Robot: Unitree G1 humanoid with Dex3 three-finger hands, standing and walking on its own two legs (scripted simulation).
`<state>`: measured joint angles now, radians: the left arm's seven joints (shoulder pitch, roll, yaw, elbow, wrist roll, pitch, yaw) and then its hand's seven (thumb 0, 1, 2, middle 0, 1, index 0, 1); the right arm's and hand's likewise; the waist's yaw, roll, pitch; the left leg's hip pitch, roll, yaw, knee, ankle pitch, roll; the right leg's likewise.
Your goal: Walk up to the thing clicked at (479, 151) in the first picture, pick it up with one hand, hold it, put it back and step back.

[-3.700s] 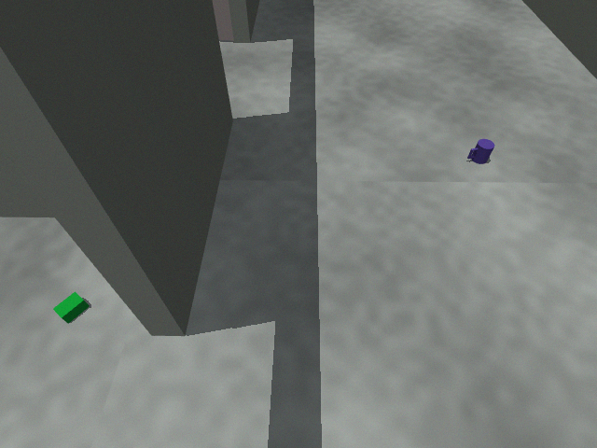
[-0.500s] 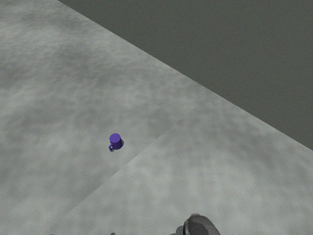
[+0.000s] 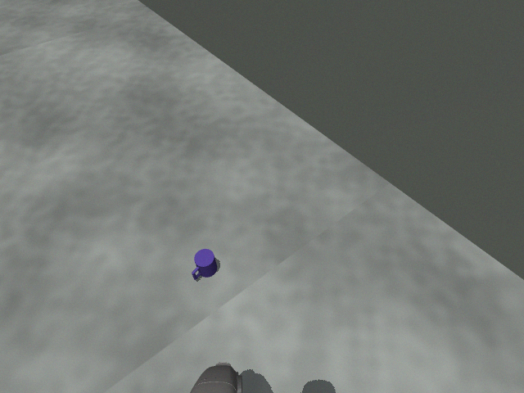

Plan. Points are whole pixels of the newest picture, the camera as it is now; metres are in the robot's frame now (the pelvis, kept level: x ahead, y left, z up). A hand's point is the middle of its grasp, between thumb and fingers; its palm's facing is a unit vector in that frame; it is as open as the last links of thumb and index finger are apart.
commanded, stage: walk up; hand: left
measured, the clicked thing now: (203, 266) +0.65 +0.29 -0.72
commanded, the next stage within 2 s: none
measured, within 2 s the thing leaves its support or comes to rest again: neither
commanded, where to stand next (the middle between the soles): +0.28 +0.02 m, yaw -1 degrees
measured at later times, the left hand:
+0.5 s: hand (123, 336) +0.22 +0.28 -0.14, palm faces -0.08 -0.91 -0.42, open 7.4 cm
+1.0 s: hand (135, 322) +0.26 +0.28 -0.17, palm faces +0.00 -0.94 -0.34, open 7.4 cm
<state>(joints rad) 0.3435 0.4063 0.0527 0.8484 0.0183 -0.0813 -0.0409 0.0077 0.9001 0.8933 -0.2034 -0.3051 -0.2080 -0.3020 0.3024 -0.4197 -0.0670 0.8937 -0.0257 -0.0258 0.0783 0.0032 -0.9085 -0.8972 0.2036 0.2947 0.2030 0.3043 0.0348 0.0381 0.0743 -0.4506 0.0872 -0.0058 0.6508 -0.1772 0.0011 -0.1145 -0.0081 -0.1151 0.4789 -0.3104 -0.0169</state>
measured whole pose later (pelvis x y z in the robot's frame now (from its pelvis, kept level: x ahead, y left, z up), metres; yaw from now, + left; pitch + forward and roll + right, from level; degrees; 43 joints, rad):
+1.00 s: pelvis +0.19 +0.02 -0.01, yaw +0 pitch -4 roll -1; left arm 0.20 0.39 0.01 0.96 0.00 0.00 0.00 0.01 0.90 0.89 -0.20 -0.30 -0.20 -0.30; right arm 0.20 -0.37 -0.03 0.99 -0.02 0.00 0.02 0.00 -0.91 -0.90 0.20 0.29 0.20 0.30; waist 0.02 -0.03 0.09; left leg -0.32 0.03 0.01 0.64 -0.26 0.00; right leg -0.33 -0.04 -0.02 0.68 -0.39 -0.01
